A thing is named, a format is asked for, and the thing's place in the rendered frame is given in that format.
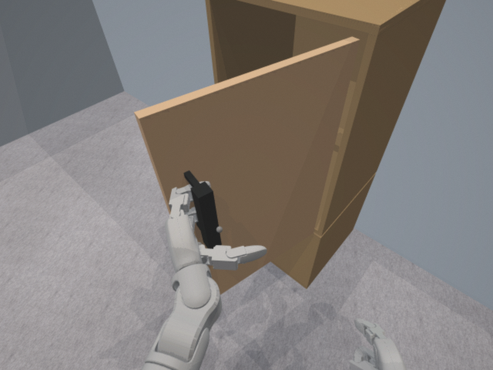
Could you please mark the robot left forearm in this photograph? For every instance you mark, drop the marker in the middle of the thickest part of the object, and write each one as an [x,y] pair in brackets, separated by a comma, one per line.
[183,338]

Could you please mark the cupboard door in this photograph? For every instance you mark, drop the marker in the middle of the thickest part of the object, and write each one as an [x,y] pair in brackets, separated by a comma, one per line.
[264,140]

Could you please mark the left robot hand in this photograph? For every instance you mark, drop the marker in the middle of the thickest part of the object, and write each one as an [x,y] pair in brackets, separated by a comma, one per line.
[183,245]

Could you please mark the handle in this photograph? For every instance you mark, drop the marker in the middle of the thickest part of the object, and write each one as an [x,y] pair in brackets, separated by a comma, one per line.
[204,202]

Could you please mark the right robot hand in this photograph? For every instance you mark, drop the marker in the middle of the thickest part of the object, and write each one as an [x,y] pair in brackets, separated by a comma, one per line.
[385,356]

